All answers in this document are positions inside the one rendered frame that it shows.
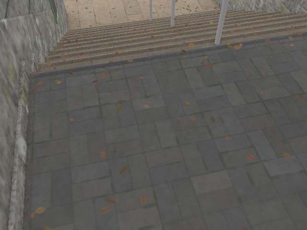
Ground stairs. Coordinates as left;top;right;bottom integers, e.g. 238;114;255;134
38;9;307;72

